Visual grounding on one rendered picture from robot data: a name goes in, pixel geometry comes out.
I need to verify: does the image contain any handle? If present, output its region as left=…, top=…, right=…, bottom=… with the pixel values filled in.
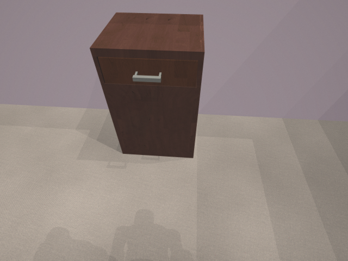
left=132, top=71, right=161, bottom=83

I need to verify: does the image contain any cabinet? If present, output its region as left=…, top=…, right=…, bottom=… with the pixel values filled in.
left=90, top=13, right=204, bottom=158

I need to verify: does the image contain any drawer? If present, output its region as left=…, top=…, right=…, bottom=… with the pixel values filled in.
left=98, top=57, right=198, bottom=87

